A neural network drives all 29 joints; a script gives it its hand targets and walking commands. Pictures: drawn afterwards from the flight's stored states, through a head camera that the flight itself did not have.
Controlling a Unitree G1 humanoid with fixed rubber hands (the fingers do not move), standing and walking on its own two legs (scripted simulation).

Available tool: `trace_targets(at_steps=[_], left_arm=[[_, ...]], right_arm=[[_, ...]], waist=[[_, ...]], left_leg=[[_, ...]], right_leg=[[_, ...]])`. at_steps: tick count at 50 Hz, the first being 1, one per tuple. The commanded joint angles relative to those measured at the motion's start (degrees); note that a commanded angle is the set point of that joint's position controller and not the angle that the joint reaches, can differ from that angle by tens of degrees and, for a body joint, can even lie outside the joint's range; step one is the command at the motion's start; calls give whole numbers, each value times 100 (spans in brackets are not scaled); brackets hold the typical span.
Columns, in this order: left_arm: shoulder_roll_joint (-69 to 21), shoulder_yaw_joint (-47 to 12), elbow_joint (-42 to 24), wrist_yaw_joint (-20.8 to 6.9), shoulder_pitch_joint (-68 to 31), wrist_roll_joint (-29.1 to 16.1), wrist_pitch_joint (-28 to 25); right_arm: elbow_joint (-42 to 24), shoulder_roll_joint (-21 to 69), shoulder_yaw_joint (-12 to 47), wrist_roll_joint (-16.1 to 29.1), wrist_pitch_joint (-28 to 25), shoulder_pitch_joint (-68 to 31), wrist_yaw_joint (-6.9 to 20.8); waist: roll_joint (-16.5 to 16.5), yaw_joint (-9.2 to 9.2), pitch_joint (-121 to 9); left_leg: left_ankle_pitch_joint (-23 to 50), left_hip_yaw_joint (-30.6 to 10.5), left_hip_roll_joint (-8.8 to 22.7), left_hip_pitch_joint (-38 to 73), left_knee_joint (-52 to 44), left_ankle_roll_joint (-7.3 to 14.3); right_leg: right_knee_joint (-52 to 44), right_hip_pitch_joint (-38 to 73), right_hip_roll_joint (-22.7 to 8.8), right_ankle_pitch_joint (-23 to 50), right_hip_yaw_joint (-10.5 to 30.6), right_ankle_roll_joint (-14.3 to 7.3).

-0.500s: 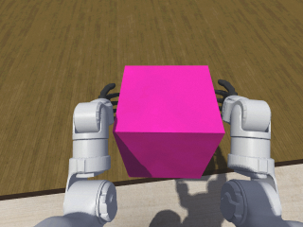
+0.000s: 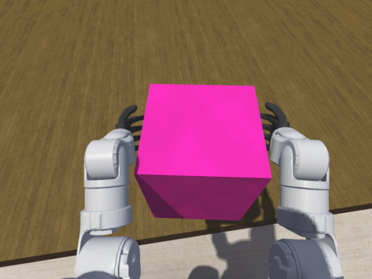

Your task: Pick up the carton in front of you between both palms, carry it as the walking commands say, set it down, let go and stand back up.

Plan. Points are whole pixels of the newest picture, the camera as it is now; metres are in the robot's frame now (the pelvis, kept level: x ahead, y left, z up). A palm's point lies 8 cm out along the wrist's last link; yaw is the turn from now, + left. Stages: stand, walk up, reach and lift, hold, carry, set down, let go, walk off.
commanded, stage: carry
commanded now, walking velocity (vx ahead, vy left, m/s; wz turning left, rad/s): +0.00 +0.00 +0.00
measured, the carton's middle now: (199, 158) +0.36 +0.00 +0.04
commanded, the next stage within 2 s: none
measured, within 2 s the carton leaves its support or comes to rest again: neither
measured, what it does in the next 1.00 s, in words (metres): steps on the spot: right foot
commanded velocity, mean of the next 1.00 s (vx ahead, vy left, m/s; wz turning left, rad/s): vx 0.00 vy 0.00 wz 0.00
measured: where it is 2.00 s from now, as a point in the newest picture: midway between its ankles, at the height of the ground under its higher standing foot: outside the picture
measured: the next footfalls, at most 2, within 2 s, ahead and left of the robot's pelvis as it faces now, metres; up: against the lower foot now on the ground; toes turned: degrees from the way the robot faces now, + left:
right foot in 0.08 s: +0.05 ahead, -0.11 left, +0.00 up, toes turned -5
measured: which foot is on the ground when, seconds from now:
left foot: down 0.00-1.00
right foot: up 0.00-0.06, down 0.08-1.00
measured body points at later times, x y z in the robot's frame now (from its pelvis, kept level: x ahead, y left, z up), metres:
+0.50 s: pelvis +0.01 -0.02 -0.02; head +0.01 -0.02 +0.43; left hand +0.36 +0.15 +0.09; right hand +0.38 -0.15 +0.10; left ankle -0.05 +0.09 -0.74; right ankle +0.01 -0.10 -0.74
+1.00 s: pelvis -0.03 -0.01 -0.01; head -0.05 -0.01 +0.44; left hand +0.32 +0.15 +0.11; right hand +0.33 -0.15 +0.11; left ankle -0.05 +0.09 -0.74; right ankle +0.01 -0.10 -0.74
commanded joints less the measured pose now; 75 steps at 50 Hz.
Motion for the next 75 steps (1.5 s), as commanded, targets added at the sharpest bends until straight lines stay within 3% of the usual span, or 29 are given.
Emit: trace_targets(at_steps=[1, 3, 4, 5, 6, 7, 8, 12, 16, 26, 43, 75], left_arm=[[-5994, -4166, -377, -1455, -4121, -2401, -84], [-5982, -4047, -232, -1408, -3927, -2345, -88], [-5943, -3948, -133, -1405, -3791, -2289, -85], [-5888, -3846, 30, -1419, -3713, -2245, -71], [-5867, -3784, 227, -1418, -3762, -2118, -117], [-5894, -3757, 267, -1436, -3792, -2113, -153], [-5924, -3776, 248, -1455, -3895, -2159, -184], [-5997, -3833, -11, -1422, -4251, -2350, -221], [-6009, -3812, 55, -1385, -4174, -2432, -145], [-6212, -3774, 241, -1440, -4442, -2566, -147], [-6134, -3436, 610, -1405, -4382, -2375, -125], [-6225, -3454, 557, -1399, -4517, -2480, -87]], right_arm=[[-363, 5901, 4228, 2608, 31, -3644, 1458], [-428, 5941, 4221, 2716, 35, -3806, 1467], [-337, 5947, 4197, 2724, 41, -3736, 1471], [-156, 5906, 4138, 2670, 45, -3588, 1473], [-110, 5950, 4115, 2658, 59, -3789, 1499], [-19, 6009, 4124, 2651, 50, -3889, 1523], [52, 6055, 4127, 2685, 34, -3975, 1538], [182, 6158, 3972, 2726, -8, -4030, 1471], [387, 6054, 3752, 2559, 50, -3674, 1381], [398, 6012, 3613, 2463, 49, -3855, 1356], [677, 6097, 3467, 2579, 61, -4053, 1422], [645, 6086, 3388, 2561, 94, -4110, 1400]], waist=[[964, -259, -2940], [835, 54, -2959], [711, 122, -2982], [224, 192, -3012], [-396, 198, -3019], [-690, 194, -2938], [-705, 199, -2866], [-210, 153, -2999], [32, 168, -3060], [73, 158, -2836], [34, 160, -2471], [63, 154, -2482]], left_leg=[[6923, -1138, 1600, 3397, 736, 789], [5351, -501, 1180, 1934, 840, 337], [4143, -448, 1029, 1215, 837, 106], [2208, -294, 766, 384, 963, -140], [654, -307, 492, 227, 869, -277], [62, -330, 472, 157, 824, -312], [181, -342, 493, 228, 835, -319], [1997, -502, 712, 699, 988, -238], [2524, -531, 785, 819, 1077, -197], [2144, -575, 844, 744, 939, -136], [916, -666, 822, 317, 474, -90], [680, -761, 860, 156, 197, 31]], right_leg=[[-731, -1243, -101, -88, 171, 13], [-1671, 369, -159, 1961, -86, 33], [-1542, 1045, -347, 2849, 68, 0], [-1206, 1710, -885, 5182, 518, -136], [-922, 1837, -1267, 6614, 786, -434], [-909, 1886, -1368, 6600, 822, -505], [-911, 1770, -1327, 6298, 779, -484], [-567, 1261, -1000, 5457, 498, -374], [-498, 1079, -932, 4987, 465, -340], [-695, 851, -886, 3973, 461, -264], [-1135, 771, -906, 2913, 501, -222], [-1334, 640, -890, 2326, 476, -109]])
